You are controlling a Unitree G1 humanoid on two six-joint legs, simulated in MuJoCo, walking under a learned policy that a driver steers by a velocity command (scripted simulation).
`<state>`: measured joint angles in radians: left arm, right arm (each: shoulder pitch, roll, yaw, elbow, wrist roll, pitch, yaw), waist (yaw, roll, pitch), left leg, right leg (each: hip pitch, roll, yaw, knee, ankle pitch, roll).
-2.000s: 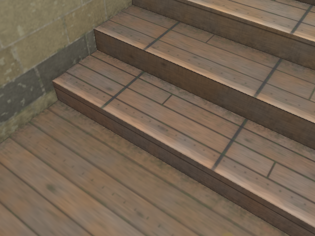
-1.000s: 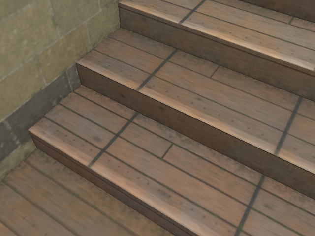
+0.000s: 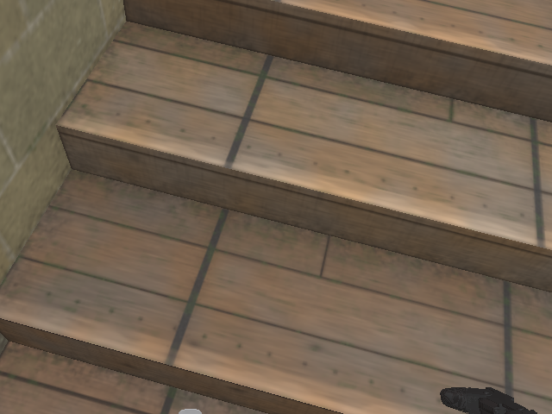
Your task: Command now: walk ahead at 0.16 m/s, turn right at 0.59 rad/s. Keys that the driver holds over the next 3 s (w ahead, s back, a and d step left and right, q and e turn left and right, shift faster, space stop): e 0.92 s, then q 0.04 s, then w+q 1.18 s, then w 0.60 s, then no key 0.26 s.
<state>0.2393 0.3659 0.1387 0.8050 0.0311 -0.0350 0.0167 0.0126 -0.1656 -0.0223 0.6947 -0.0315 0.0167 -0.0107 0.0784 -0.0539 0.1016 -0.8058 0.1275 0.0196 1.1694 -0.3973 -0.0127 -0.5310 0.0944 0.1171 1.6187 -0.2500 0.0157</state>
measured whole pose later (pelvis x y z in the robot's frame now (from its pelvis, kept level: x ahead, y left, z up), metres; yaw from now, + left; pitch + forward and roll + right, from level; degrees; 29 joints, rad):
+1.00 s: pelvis +0.10 +0.06 +0.09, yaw -36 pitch +1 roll -1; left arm 0.20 0.27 0.09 0.64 0.04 0.06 -0.02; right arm 0.21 -0.20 -0.04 0.63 -0.04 0.02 -0.05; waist -0.01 -0.06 0.04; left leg -0.29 0.02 0.05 0.53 -0.26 0.04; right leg -0.52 0.11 0.10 1.07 -0.43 0.03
